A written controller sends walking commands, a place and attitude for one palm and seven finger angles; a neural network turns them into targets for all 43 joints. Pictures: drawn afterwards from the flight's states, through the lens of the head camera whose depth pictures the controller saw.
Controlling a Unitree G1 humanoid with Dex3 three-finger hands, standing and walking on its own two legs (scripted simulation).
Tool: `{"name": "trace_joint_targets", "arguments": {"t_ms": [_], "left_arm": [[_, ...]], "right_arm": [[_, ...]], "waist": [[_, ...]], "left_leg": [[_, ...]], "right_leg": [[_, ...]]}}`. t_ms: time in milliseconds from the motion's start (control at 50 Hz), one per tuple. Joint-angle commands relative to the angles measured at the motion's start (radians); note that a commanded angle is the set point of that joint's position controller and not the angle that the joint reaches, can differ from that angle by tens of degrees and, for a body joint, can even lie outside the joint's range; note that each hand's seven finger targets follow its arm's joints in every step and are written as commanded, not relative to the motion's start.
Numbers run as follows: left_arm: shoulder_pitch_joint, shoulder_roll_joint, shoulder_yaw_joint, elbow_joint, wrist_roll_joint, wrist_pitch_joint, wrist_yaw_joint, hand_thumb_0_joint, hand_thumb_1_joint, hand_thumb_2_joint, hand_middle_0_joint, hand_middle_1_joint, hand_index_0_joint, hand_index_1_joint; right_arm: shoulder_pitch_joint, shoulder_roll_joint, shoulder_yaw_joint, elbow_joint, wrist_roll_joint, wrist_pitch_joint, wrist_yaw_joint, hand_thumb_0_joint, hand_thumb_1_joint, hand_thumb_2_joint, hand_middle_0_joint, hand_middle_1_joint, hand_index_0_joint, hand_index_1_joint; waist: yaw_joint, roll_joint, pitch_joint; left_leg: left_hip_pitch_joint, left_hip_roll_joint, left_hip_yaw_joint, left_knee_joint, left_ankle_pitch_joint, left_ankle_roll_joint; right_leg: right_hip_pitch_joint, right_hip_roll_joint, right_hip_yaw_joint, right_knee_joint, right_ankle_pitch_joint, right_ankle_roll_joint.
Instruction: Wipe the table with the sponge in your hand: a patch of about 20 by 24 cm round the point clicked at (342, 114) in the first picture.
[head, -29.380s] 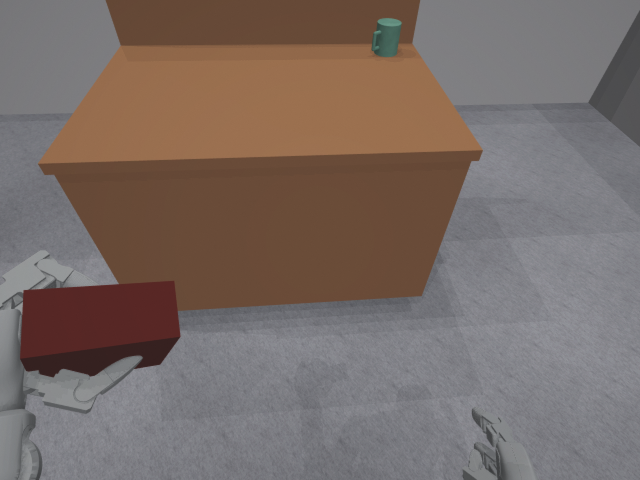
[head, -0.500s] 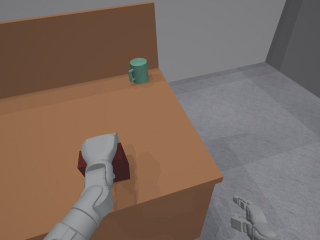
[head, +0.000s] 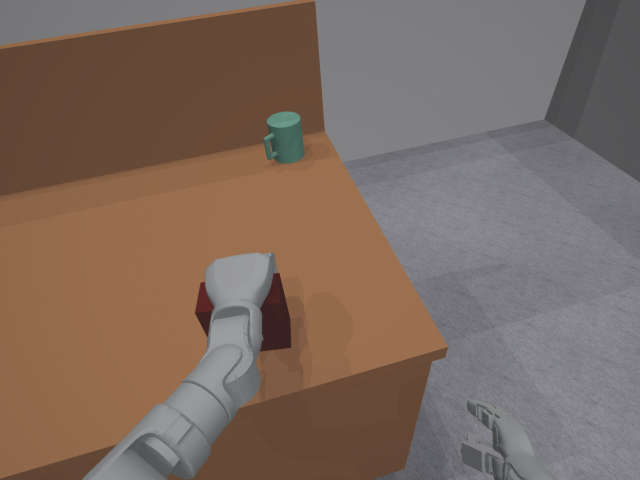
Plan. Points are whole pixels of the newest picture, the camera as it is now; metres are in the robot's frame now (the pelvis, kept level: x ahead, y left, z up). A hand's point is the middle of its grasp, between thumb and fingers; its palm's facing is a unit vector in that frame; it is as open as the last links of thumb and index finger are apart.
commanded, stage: slide across to the third lane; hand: left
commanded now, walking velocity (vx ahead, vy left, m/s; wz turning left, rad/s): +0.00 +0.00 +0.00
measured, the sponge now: (249, 323) +0.34 +0.16 +0.00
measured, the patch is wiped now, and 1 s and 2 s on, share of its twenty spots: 0.80 0.85 0.90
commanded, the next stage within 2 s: wipe forward along the third lane in 0.08 s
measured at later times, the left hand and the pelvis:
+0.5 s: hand (276, 291) +0.36 +0.12 +0.04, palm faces -0.05 -0.05 -1.00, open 9.3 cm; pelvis -0.01 -0.01 +0.00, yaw -1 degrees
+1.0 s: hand (272, 263) +0.42 +0.13 +0.04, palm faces -0.08 -0.03 -1.00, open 9.3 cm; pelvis -0.01 -0.01 -0.01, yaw -2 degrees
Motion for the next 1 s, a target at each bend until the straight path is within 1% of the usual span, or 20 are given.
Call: {"name": "trace_joint_targets", "arguments": {"t_ms": [0,40,100,160,200,220,280,300,320,360,400,420,460,500,580,600,780,860,900,980], "left_arm": [[-0.380,-0.037,0.025,-0.135,-0.007,-0.034,0.036,0.000,0.100,1.300,-1.200,-1.600,-1.200,-1.600],[-0.415,-0.081,-0.010,-0.101,-0.010,-0.029,0.048,0.000,0.100,1.300,-1.200,-1.600,-1.200,-1.600],[-0.387,-0.070,0.022,-0.082,-0.017,-0.016,0.062,0.000,0.100,1.300,-1.200,-1.600,-1.200,-1.600],[-0.381,-0.082,0.010,-0.062,-0.008,0.006,0.078,0.000,0.100,1.300,-1.200,-1.600,-1.200,-1.600],[-0.394,-0.025,0.072,-0.018,0.003,0.025,0.083,0.000,0.100,1.300,-1.200,-1.600,-1.200,-1.600],[-0.409,-0.055,0.039,-0.011,0.003,0.032,0.087,0.000,0.100,1.300,-1.200,-1.600,-1.200,-1.600],[-0.464,-0.013,0.076,0.040,0.000,0.044,0.095,0.000,0.100,1.300,-1.200,-1.600,-1.200,-1.600],[-0.445,0.027,0.126,0.054,-0.005,0.047,0.095,0.000,0.100,1.300,-1.200,-1.600,-1.200,-1.600],[-0.468,-0.019,0.074,0.066,-0.001,0.048,0.092,0.000,0.100,1.300,-1.200,-1.600,-1.200,-1.600],[-0.512,-0.007,0.076,0.096,0.016,0.046,0.089,0.000,0.100,1.300,-1.200,-1.600,-1.200,-1.600],[-0.490,0.072,0.155,0.126,0.029,0.045,0.087,0.000,0.100,1.300,-1.200,-1.600,-1.200,-1.600],[-0.505,0.019,0.094,0.137,0.037,0.042,0.082,0.000,0.100,1.300,-1.200,-1.600,-1.200,-1.600],[-0.567,0.011,0.090,0.183,0.037,0.033,0.084,0.000,0.100,1.300,-1.200,-1.600,-1.200,-1.600],[-0.566,0.071,0.158,0.236,0.033,0.022,0.085,0.000,0.100,1.300,-1.200,-1.600,-1.200,-1.600],[-0.616,0.060,0.153,0.310,0.031,-0.005,0.102,0.000,0.100,1.300,-1.200,-1.600,-1.200,-1.600],[-0.607,0.081,0.182,0.331,0.028,-0.011,0.105,0.000,0.100,1.300,-1.200,-1.600,-1.200,-1.600],[-0.716,0.164,0.223,0.421,0.029,-0.031,0.128,0.000,0.100,1.300,-1.200,-1.600,-1.200,-1.600],[-0.760,0.207,0.248,0.457,0.033,-0.043,0.129,0.000,0.100,1.300,-1.200,-1.600,-1.200,-1.600],[-0.763,0.192,0.249,0.452,0.033,-0.054,0.129,0.000,0.100,1.300,-1.200,-1.600,-1.200,-1.600],[-0.746,0.190,0.250,0.484,0.037,-0.059,0.134,0.000,0.100,1.300,-1.200,-1.600,-1.200,-1.600]], "right_arm": [[-0.213,-0.094,-0.032,-0.157,-0.001,-0.043,0.004,0.000,-0.900,-0.900,0.200,0.300,0.200,0.300],[-0.206,-0.091,-0.033,-0.150,-0.001,-0.042,0.007,0.000,-0.900,-0.900,0.200,0.300,0.200,0.300],[-0.216,-0.092,-0.035,-0.149,-0.006,-0.036,0.016,0.000,-0.900,-0.900,0.200,0.300,0.200,0.300],[-0.219,-0.089,-0.037,-0.149,-0.007,-0.025,0.023,0.000,-0.900,-0.900,0.200,0.300,0.200,0.300],[-0.223,-0.096,-0.034,-0.136,-0.010,-0.015,0.020,0.000,-0.900,-0.900,0.200,0.300,0.200,0.300],[-0.220,-0.093,-0.031,-0.140,-0.010,-0.012,0.018,0.000,-0.900,-0.900,0.200,0.300,0.200,0.300],[-0.220,-0.094,-0.028,-0.128,-0.007,-0.011,0.004,0.000,-0.900,-0.900,0.200,0.300,0.200,0.300],[-0.221,-0.097,-0.026,-0.125,-0.009,-0.009,-0.001,0.000,-0.900,-0.900,0.200,0.300,0.200,0.300],[-0.214,-0.094,-0.023,-0.130,-0.008,-0.007,-0.006,0.000,-0.900,-0.900,0.200,0.300,0.200,0.300],[-0.198,-0.094,-0.026,-0.123,-0.008,-0.007,-0.014,0.000,-0.900,-0.900,0.200,0.300,0.200,0.300],[-0.190,-0.102,-0.026,-0.119,-0.014,-0.001,-0.022,0.000,-0.900,-0.900,0.200,0.300,0.200,0.300],[-0.185,-0.096,-0.024,-0.126,-0.012,0.004,-0.026,0.000,-0.900,-0.900,0.200,0.300,0.200,0.300],[-0.162,-0.095,-0.023,-0.118,-0.010,0.002,-0.031,0.000,-0.900,-0.900,0.200,0.300,0.200,0.300],[-0.156,-0.101,-0.023,-0.112,-0.016,0.000,-0.042,0.000,-0.900,-0.900,0.200,0.300,0.200,0.300],[-0.114,-0.101,-0.023,-0.103,-0.019,-0.012,-0.056,0.000,-0.900,-0.900,0.200,0.300,0.200,0.300],[-0.108,-0.101,-0.023,-0.101,-0.022,-0.014,-0.058,0.000,-0.900,-0.900,0.200,0.300,0.200,0.300],[-0.039,-0.114,-0.025,-0.079,-0.025,-0.032,-0.070,0.000,-0.900,-0.900,0.200,0.300,0.200,0.300],[-0.003,-0.123,-0.030,-0.068,-0.026,-0.045,-0.070,0.000,-0.900,-0.900,0.200,0.300,0.200,0.300],[0.010,-0.119,-0.035,-0.073,-0.026,-0.049,-0.067,0.000,-0.900,-0.900,0.200,0.300,0.200,0.300],[0.038,-0.125,-0.038,-0.065,-0.028,-0.054,-0.059,0.000,-0.900,-0.900,0.200,0.300,0.200,0.300]], "waist": [[-0.034,-0.187,-0.232],[-0.043,-0.197,-0.233],[-0.020,-0.200,-0.262],[-0.022,-0.203,-0.264],[-0.014,-0.209,-0.240],[-0.025,-0.204,-0.242],[-0.034,-0.209,-0.213],[-0.019,-0.205,-0.213],[-0.040,-0.202,-0.210],[-0.052,-0.203,-0.215],[-0.027,-0.181,-0.243],[-0.047,-0.160,-0.243],[-0.068,-0.169,-0.211],[-0.053,-0.176,-0.204],[-0.079,-0.212,-0.218],[-0.069,-0.208,-0.227],[-0.105,-0.191,-0.231],[-0.117,-0.190,-0.262],[-0.113,-0.185,-0.313],[-0.117,-0.177,-0.308]], "left_leg": [[0.116,-0.011,-0.015,-0.031,0.140,0.038],[0.114,-0.012,-0.007,-0.020,0.137,0.040],[0.105,-0.011,-0.008,-0.022,0.162,0.035],[0.095,-0.012,0.007,-0.012,0.173,0.035],[0.075,-0.010,0.002,-0.025,0.156,0.031],[0.074,-0.011,0.016,-0.022,0.149,0.035],[0.052,-0.014,0.022,-0.027,0.111,0.033],[0.041,-0.015,0.011,-0.038,0.103,0.031],[0.048,-0.015,0.022,-0.034,0.099,0.034],[0.042,-0.017,0.025,-0.025,0.087,0.036],[0.032,-0.020,0.016,-0.036,0.091,0.032],[0.036,-0.019,0.027,-0.030,0.089,0.033],[0.018,-0.016,0.027,-0.029,0.053,0.034],[-0.003,-0.015,0.018,-0.037,0.027,0.033],[-0.034,-0.011,0.028,-0.021,0.010,0.034],[-0.042,-0.010,0.022,-0.025,0.015,0.034],[-0.098,-0.002,0.035,-0.008,-0.026,0.038],[-0.113,0.003,0.033,0.002,-0.018,0.041],[-0.109,0.003,0.029,0.006,0.015,0.042],[-0.118,0.006,0.038,0.014,0.025,0.041]], "right_leg": [[0.026,-0.006,0.054,-0.083,0.237,-0.021],[0.016,-0.010,0.040,-0.073,0.241,-0.016],[0.043,-0.007,0.050,-0.069,0.281,-0.022],[0.057,-0.016,0.051,-0.063,0.319,-0.017],[0.049,-0.010,0.065,-0.074,0.300,-0.022],[0.055,-0.017,0.058,-0.070,0.301,-0.015],[0.039,-0.021,0.071,-0.088,0.263,-0.010],[0.046,-0.015,0.083,-0.095,0.255,-0.015],[0.041,-0.023,0.068,-0.092,0.250,-0.008],[0.027,-0.024,0.078,-0.097,0.241,-0.005],[0.046,-0.018,0.100,-0.099,0.242,-0.016],[0.040,-0.025,0.084,-0.091,0.235,-0.010],[0.000,-0.024,0.082,-0.099,0.188,-0.007],[-0.010,-0.021,0.095,-0.112,0.144,-0.009],[-0.022,-0.028,0.089,-0.099,0.132,0.004],[-0.016,-0.025,0.089,-0.096,0.139,0.002],[-0.041,-0.035,0.102,-0.105,0.088,0.021],[-0.037,-0.035,0.104,-0.093,0.108,0.025],[-0.014,-0.032,0.090,-0.074,0.166,0.022],[-0.022,-0.031,0.090,-0.071,0.209,0.024]]}}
